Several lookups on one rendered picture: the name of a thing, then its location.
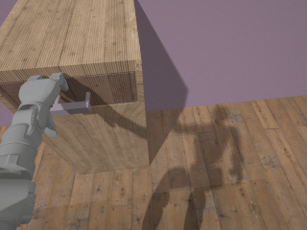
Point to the drawer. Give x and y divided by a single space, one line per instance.
110 88

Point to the left robot forearm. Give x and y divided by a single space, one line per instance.
20 141

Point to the left robot hand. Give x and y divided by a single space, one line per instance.
45 91

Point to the handle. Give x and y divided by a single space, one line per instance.
60 109

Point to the robot left upper arm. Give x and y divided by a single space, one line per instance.
17 202

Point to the cabinet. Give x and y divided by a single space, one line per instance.
81 38

